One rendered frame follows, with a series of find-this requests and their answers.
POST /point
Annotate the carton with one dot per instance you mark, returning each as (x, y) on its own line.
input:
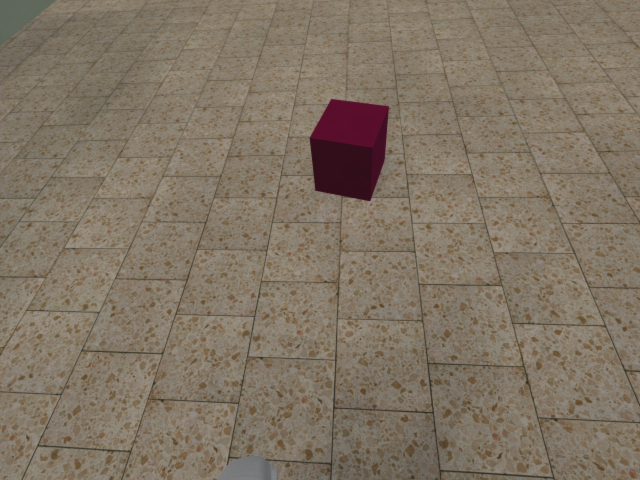
(348, 148)

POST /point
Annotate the robot left thigh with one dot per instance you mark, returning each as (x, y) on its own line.
(249, 468)

